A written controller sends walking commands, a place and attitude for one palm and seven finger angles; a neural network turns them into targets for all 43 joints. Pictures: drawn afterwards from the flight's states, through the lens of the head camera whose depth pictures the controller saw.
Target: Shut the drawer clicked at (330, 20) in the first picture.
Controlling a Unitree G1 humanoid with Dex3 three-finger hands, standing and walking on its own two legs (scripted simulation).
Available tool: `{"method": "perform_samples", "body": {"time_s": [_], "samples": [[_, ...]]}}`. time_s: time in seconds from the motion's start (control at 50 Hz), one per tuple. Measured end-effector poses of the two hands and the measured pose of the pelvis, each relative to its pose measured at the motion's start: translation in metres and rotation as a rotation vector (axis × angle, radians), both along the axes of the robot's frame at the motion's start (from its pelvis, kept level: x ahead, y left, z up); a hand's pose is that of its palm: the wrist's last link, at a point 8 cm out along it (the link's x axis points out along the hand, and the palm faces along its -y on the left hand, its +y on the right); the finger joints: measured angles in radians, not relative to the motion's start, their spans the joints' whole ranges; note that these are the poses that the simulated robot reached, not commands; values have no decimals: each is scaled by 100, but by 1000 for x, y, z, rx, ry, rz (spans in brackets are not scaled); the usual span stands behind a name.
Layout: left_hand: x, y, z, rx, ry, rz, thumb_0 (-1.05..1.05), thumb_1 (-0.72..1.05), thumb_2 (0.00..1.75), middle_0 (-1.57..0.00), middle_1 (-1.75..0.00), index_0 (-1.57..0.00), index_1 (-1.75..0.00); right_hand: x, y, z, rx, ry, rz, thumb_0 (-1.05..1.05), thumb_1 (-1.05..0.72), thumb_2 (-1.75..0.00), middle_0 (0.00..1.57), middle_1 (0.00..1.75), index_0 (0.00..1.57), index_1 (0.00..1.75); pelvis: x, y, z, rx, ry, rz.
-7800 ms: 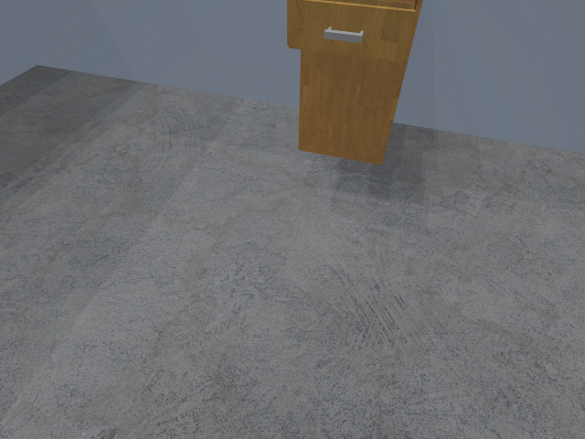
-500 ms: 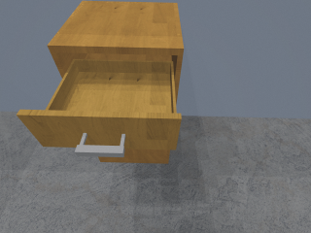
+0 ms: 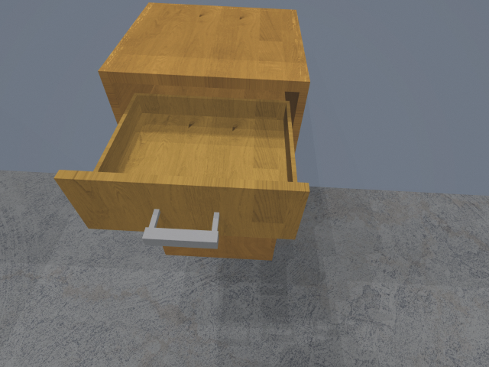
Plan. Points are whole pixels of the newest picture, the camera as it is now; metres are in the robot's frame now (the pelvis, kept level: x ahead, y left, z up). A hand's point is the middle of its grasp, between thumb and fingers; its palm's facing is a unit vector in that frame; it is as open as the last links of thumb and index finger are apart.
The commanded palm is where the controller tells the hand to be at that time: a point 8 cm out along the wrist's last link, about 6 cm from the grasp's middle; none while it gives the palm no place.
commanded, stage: shuffle to correct the standing spot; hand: left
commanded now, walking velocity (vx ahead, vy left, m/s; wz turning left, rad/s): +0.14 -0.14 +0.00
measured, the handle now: (183, 227) +0.35 +0.14 +0.01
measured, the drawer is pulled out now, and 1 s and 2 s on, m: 0.30 0.30 0.30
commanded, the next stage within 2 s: come to a stop and stand still in 0.26 s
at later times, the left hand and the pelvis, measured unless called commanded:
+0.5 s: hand out of the picture -0.01 +0.11 -0.19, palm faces +0.03 -0.99 -0.14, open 7.4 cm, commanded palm none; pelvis +0.06 -0.04 -0.01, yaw -1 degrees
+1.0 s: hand out of the picture +0.08 +0.12 -0.17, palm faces +0.00 -0.97 -0.25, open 7.3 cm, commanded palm none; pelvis +0.05 -0.07 +0.00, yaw -1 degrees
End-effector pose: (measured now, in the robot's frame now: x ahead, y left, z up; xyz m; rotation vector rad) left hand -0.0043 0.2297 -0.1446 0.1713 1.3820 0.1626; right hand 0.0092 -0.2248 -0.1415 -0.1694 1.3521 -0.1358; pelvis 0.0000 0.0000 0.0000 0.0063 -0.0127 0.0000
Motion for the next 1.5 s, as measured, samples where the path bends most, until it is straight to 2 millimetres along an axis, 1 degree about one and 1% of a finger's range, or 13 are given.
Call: {"method": "perform_samples", "body": {"time_s": [0.14,0.3,0.38,0.48,0.6,0.68,0.74,0.86,0.98,1.1,1.26,1.38,1.5], "samples": [[-11,-10,-5,-18,69,-13,0,91,90,-20,-30,-20,-30,-4,-3,-3,10,25,-32,0,-92,-90,20,30,20,30,7,-7,-3,19,14,-14],[-7,-37,-5,-14,84,15,0,91,90,-20,-30,-20,-30,-4,-28,-11,17,83,-53,0,-91,-90,20,30,20,30,25,-33,-8,1,36,-6],[-9,-53,-9,-31,93,45,0,91,90,-20,-30,-20,-30,18,-39,-9,-4,86,-34,0,-91,-90,20,30,20,30,38,-41,-9,-4,30,3],[-11,-66,-17,-75,163,51,0,91,90,-20,-30,-20,-30,69,-44,-7,-35,-26,-16,0,-92,-90,20,30,20,30,55,-41,-13,-15,6,-14],[25,-72,-18,-67,117,38,0,91,90,-20,-30,-20,-30,102,-42,-3,-27,-92,-5,0,-93,-90,20,30,20,30,65,-45,-9,26,-8,-29],[55,-73,-8,-42,28,32,0,91,90,-20,-30,-20,-30,113,-46,-2,-3,-95,-2,0,-94,-90,20,30,20,30,66,-51,-4,19,2,-14],[68,-68,-1,-5,-5,9,1,92,90,-20,-30,-20,-30,117,-48,-1,16,-108,-11,0,-94,-90,20,30,20,30,65,-57,-1,17,15,-21],[82,-59,9,45,-56,-20,1,92,90,-20,-30,-20,-30,108,-57,-2,29,-116,-30,-1,-93,-90,20,30,20,30,60,-65,1,18,13,-26],[82,-63,13,44,-78,-31,1,91,90,-20,-30,-20,-30,83,-69,-2,21,-68,-34,-1,-93,-90,20,30,20,30,55,-70,3,18,0,-24],[68,-77,9,7,-49,-27,0,91,90,-20,-30,-20,-30,50,-71,-2,22,10,-37,0,-92,-90,19,30,20,30,52,-74,4,15,-5,-20],[35,-93,4,-33,37,-3,1,91,90,-20,-30,-20,-30,16,-61,-2,40,96,-54,0,-92,-90,19,30,20,30,49,-76,5,11,-8,-18],[20,-90,0,-38,54,-13,1,91,90,-20,-30,-21,-30,16,-51,-11,49,54,-62,0,-92,-90,19,30,20,30,43,-64,-3,-27,6,-14],[35,-69,-2,-27,6,-7,1,91,90,-20,-30,-21,-30,20,-37,-11,41,27,-49,1,-93,-90,19,30,20,30,42,-50,-4,-14,-7,-11]]}}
